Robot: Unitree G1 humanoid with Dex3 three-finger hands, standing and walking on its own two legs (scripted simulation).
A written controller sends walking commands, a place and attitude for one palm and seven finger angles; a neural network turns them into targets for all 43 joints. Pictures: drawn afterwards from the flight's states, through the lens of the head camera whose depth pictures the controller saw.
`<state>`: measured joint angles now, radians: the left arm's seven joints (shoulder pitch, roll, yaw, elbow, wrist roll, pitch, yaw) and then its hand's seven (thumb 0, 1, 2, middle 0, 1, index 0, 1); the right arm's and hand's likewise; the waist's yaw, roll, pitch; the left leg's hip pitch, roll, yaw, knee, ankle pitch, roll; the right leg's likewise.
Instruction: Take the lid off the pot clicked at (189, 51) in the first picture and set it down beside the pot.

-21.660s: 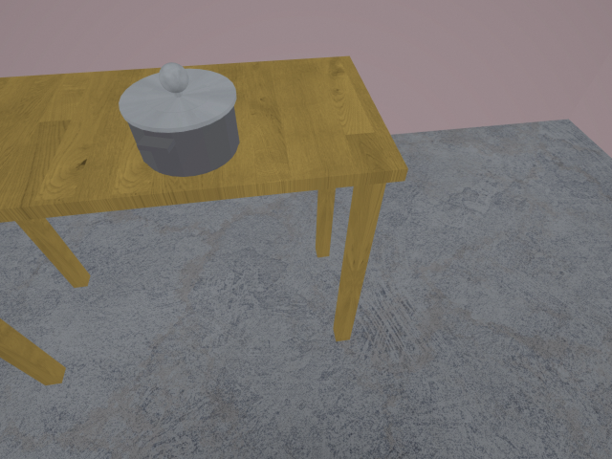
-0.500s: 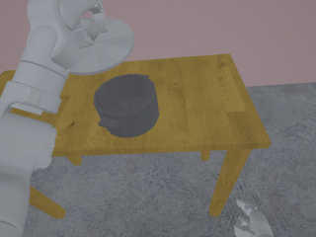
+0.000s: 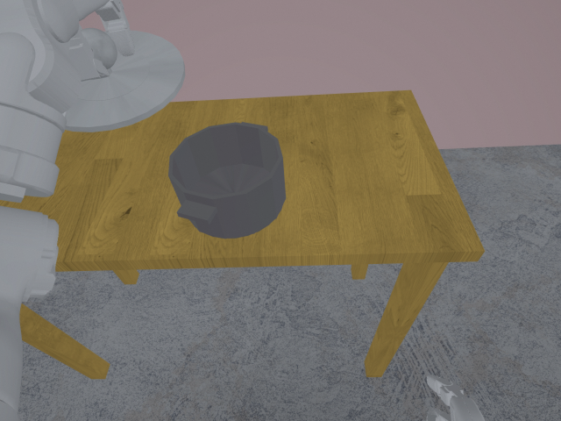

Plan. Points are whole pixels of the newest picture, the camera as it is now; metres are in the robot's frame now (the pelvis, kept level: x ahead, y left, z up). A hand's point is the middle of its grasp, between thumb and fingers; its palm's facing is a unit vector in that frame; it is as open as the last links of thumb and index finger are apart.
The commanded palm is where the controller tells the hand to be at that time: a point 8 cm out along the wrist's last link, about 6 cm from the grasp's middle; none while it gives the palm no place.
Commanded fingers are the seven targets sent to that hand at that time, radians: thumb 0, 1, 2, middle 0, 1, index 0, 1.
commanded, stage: move the lid sideways beside the pot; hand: left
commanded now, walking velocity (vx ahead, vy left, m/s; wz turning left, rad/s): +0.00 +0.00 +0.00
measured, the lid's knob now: (95, 49) +0.48 +0.23 +0.30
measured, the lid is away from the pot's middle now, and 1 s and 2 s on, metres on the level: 0.13 0.24 0.24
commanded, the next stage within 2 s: lower the lid onto the table in 1.14 s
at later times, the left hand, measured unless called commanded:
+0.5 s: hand (43, 51) +0.45 +0.27 +0.32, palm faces -0.07 -0.04 -1.00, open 7.2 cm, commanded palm +0.41 +0.28 +0.39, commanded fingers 0.00 0.57 1.13 -0.91 -0.91 -0.96 -0.94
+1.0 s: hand out of the picture +0.44 +0.32 +0.31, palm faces -0.11 -0.05 -0.99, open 7.2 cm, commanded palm +0.42 +0.33 +0.39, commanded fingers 0.00 0.57 1.13 -0.91 -0.91 -0.96 -0.94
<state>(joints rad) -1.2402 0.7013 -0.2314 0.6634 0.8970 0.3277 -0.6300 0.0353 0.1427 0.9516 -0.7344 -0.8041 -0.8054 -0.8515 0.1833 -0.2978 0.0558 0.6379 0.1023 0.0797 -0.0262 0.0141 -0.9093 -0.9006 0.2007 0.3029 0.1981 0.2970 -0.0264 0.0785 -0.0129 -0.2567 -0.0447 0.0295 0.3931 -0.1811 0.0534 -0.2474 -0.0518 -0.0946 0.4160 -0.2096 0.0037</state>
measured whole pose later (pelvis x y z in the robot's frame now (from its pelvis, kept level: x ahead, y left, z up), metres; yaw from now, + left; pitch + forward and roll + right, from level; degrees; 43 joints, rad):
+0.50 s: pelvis +0.01 +0.01 +0.00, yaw +0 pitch +4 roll +0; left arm -1.19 0.80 -0.15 0.64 0.92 0.29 -0.64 0.03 0.14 0.95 -0.73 -0.80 -0.80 -0.85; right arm 0.20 -0.31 0.04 0.62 0.10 0.11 -0.02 0.01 -0.91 -0.90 0.20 0.30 0.20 0.30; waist -0.03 0.08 -0.01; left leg -0.27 -0.05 0.03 0.38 -0.18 0.07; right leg -0.25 -0.05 -0.09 0.38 -0.20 0.01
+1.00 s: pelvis +0.01 +0.00 +0.00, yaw +0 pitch +4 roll -1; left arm -1.19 0.91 -0.09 0.76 0.96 0.22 -0.64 0.04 0.14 0.95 -0.73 -0.80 -0.81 -0.86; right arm 0.21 -0.32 0.05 0.63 0.11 0.15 -0.04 0.01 -0.91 -0.90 0.20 0.30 0.20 0.30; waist -0.04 0.07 0.00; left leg -0.28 -0.03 0.02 0.39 -0.19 0.06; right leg -0.24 -0.04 -0.10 0.36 -0.19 0.01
